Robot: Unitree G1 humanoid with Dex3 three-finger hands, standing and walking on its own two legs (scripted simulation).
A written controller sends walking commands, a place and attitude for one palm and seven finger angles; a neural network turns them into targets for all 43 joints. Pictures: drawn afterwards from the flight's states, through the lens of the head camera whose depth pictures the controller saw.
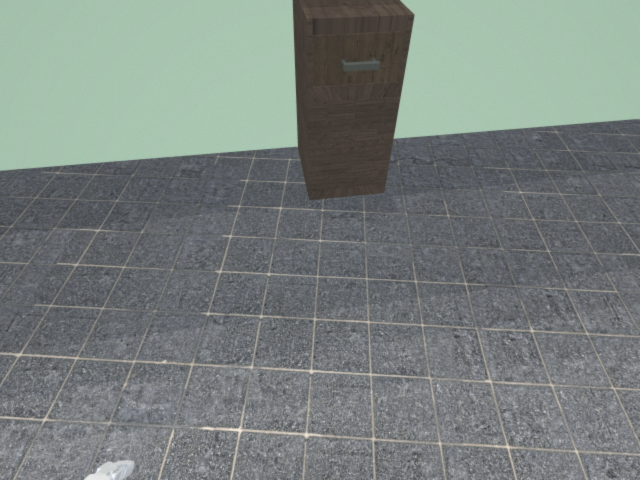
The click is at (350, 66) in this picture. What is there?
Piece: drawer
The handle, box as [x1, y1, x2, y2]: [342, 58, 379, 70]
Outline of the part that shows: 379,62 376,61 374,58 372,58 371,61 346,63 344,60 342,60 344,70 376,69 379,68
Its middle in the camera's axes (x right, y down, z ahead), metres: +0.14 -0.64 +1.41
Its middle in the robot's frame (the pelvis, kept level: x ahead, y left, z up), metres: +1.48 -0.08 -0.11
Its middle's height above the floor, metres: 0.66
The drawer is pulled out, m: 0.00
